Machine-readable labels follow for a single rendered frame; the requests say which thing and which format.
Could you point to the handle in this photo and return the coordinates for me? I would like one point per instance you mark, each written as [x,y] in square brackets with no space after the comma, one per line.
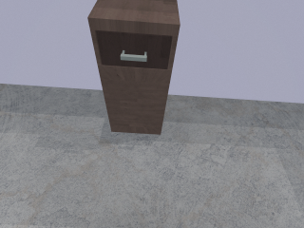
[133,57]

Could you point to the drawer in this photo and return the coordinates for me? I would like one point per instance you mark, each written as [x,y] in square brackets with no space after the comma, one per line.
[112,43]

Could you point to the cabinet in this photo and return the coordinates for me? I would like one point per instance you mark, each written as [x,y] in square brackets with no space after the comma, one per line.
[135,97]

